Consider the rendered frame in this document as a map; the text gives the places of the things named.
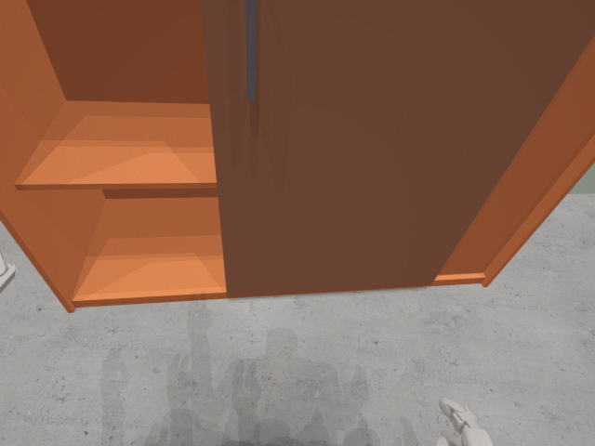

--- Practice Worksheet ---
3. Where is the wardrobe door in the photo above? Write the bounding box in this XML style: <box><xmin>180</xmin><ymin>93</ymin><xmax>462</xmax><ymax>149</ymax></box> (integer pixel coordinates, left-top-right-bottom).
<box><xmin>438</xmin><ymin>34</ymin><xmax>595</xmax><ymax>275</ymax></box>
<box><xmin>200</xmin><ymin>0</ymin><xmax>595</xmax><ymax>296</ymax></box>

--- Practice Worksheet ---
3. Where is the robot right hand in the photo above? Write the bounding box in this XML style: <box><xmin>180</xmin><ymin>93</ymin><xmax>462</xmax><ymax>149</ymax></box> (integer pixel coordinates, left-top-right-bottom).
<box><xmin>436</xmin><ymin>398</ymin><xmax>494</xmax><ymax>446</ymax></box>

